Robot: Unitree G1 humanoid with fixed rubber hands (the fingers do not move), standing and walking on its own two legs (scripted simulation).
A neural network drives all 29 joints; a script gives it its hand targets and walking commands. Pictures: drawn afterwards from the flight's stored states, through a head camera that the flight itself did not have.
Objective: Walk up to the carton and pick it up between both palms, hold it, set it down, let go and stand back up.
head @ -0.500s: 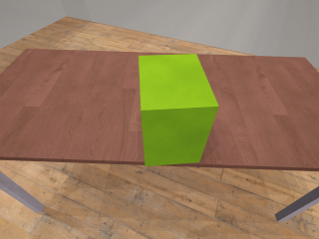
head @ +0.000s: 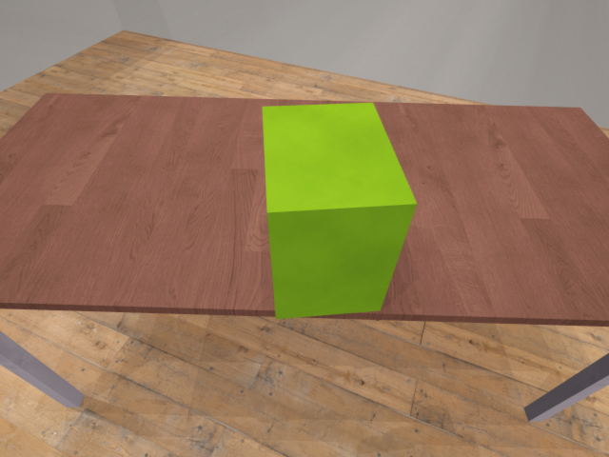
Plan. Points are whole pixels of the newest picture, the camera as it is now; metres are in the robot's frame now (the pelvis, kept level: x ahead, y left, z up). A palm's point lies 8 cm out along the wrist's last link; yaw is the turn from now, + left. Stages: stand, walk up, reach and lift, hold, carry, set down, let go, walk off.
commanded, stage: stand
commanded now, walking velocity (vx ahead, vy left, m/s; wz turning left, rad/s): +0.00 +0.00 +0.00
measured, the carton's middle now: (323, 212) +0.47 -0.03 +0.05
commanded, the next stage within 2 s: none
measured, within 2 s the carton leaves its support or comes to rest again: neither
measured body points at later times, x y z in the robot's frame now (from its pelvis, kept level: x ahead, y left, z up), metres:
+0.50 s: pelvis +0.00 +0.00 +0.00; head +0.01 +0.00 +0.45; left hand +0.00 +0.24 -0.15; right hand -0.01 -0.24 -0.15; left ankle -0.01 +0.12 -0.74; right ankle +0.01 -0.12 -0.74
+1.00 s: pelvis +0.00 +0.00 +0.00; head +0.01 +0.00 +0.45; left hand +0.00 +0.24 -0.15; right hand -0.01 -0.24 -0.15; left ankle -0.01 +0.12 -0.74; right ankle +0.01 -0.12 -0.74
